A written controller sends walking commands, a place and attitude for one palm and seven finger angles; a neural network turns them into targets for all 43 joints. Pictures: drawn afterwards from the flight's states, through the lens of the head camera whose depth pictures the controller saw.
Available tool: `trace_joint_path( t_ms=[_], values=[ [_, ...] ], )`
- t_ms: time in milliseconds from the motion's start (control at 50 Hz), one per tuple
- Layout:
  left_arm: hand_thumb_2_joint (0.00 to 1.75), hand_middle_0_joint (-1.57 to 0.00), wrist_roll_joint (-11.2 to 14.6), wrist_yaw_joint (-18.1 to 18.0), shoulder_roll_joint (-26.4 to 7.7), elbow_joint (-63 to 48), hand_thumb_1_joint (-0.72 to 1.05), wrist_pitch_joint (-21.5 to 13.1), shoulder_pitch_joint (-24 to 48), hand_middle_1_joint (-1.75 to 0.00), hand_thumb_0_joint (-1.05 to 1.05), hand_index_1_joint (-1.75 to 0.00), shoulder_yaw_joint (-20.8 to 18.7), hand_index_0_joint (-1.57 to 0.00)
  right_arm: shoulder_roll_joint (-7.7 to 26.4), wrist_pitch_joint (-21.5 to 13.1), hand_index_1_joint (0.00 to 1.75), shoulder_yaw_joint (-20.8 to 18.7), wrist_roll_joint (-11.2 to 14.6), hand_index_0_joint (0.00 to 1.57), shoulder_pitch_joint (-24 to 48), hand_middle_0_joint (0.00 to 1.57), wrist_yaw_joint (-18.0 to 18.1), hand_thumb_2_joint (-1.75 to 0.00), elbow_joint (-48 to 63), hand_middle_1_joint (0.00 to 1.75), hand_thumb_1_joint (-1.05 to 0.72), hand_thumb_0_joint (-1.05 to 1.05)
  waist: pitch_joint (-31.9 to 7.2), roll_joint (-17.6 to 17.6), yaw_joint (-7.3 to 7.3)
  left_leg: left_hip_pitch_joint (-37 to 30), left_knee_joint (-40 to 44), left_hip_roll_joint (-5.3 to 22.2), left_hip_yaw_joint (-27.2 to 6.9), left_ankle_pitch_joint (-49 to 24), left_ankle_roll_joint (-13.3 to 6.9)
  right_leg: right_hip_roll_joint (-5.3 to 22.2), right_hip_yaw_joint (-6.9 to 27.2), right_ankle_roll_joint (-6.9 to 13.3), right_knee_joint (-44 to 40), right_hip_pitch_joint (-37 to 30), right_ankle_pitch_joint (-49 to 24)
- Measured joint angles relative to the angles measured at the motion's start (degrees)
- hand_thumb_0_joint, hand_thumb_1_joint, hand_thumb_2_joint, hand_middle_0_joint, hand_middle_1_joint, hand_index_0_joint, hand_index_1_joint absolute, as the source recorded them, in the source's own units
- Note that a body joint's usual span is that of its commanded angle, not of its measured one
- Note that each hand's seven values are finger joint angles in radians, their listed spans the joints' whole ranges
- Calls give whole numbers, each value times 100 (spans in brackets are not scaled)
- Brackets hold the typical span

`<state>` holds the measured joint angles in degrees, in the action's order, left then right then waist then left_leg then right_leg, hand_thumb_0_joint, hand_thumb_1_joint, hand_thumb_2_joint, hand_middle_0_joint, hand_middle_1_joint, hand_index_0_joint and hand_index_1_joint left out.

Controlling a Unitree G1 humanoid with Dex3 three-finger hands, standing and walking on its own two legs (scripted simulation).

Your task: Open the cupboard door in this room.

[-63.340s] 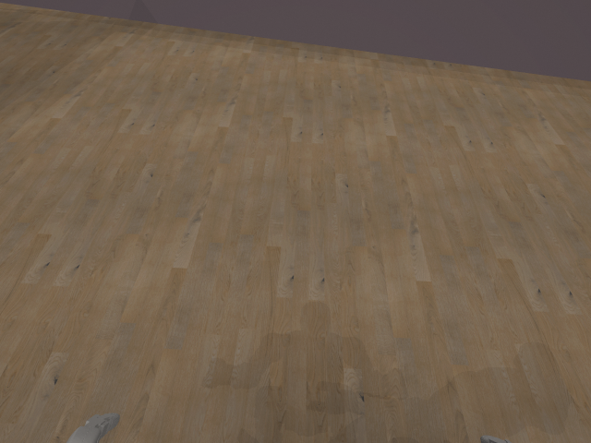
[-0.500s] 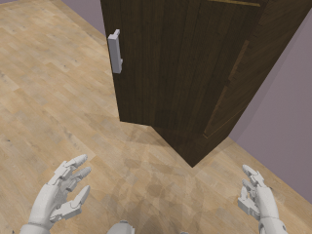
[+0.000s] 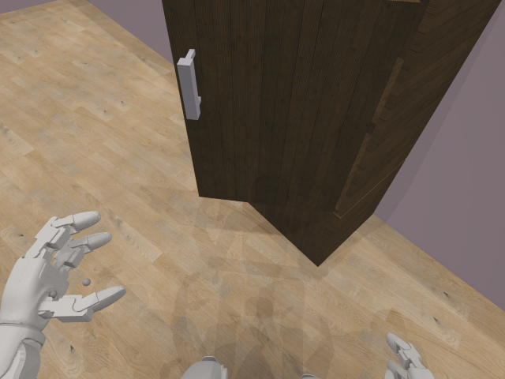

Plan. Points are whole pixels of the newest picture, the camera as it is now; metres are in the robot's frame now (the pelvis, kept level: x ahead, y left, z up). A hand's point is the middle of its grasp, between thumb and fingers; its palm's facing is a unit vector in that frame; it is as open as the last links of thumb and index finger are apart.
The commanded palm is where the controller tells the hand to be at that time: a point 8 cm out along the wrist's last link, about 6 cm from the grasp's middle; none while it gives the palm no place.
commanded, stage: raise the hand with hooked fingers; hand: left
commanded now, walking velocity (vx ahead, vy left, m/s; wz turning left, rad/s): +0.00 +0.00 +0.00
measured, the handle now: (192, 84) +0.63 +0.16 +0.11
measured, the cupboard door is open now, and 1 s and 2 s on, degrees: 41 41 41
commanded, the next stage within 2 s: move the hooked fingers beside the handle in 1.20 s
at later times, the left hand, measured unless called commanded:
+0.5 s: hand (59, 244) +0.27 +0.28 +0.10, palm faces -0.04 -1.00 -0.04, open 13.9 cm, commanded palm +0.25 +0.33 +0.12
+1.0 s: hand (65, 213) +0.30 +0.27 +0.13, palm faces -0.04 -1.00 -0.04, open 14.0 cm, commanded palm +0.28 +0.32 +0.14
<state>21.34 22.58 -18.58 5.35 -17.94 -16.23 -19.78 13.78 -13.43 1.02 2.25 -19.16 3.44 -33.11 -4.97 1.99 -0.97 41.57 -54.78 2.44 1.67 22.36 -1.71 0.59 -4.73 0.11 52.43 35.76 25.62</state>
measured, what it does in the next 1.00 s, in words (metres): stands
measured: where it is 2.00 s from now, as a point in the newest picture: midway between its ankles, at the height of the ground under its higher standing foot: outside the picture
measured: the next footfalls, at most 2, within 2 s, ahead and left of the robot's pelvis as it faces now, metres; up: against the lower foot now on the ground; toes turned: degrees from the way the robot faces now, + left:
none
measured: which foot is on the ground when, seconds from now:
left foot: down 0.00-1.00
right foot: down 0.00-1.00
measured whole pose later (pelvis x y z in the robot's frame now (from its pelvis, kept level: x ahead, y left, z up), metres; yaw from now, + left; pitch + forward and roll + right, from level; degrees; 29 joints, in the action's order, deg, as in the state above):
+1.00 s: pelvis +0.02 +0.00 +0.03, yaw +0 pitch +5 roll -2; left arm 20.6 33.2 -25.7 22.6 -9.5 4.1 -25.6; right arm 16.8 -12.3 2.3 3.1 -17.0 4.8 -32.6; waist -2.1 1.7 -0.1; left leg 28.7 -42.3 1.6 1.9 18.5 -1.4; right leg 0.6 -4.5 0.2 39.8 23.0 21.5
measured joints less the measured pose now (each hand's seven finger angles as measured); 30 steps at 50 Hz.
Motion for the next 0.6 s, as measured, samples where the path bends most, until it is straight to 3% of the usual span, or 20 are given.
trace_joint_path(
  t_ms=[60, 160, 300, 480, 600],
  values=[
    [50, -27, -113, 111, -28, 179, -1, -101, 177, -89, 1, -89, 86, -26, 178, -51, 30, -32, 28, 21, 43, 20, 9, -89, -64, 30, -90, 1, 46, -4, 39, 15, -27, -50, -47, 0, -38, 43, -50, -33, -10, -32, 5],
    [45, -27, -246, 434, -153, 400, -13, 188, 478, -97, 0, -96, 291, -27, 279, -138, 30, -40, 68, 21, 275, 20, 98, -90, -49, 30, -90, 1, 139, -50, 35, -142, 63, -77, -42, -24, -84, 61, -48, -74, -153, -215, -54],
    [38, -29, -92, 322, -336, 306, -30, 315, 829, -108, 0, -107, -31, -28, 144, -189, 30, 72, 70, 20, 432, 20, 117, -90, 166, 30, -91, 1, 121, -97, 70, -604, 384, -81, -19, -78, -91, 43, -27, -85, -555, -699, -171],
    [32, -30, -169, 691, -532, 1005, -45, 1010, 1385, -117, 0, -117, -121, -29, 130, -17, 30, 247, 88, 21, 506, 20, 118, -89, 255, 30, -90, 1, 161, 14, 202, -885, 716, -144, -19, -202, -117, 85, -37, -119, -894, -990, -293],
    [30, -30, -152, 765, -595, 1010, -48, 796, 1657, -119, -1, -119, -330, -30, 120, 9, 30, 283, 45, 21, 441, 20, 155, -89, 120, 30, -90, 1, 257, -29, 223, -1065, 876, -134, -27, -252, -85, 64, -42, -91, -1056, -1167, -346]
  ],
)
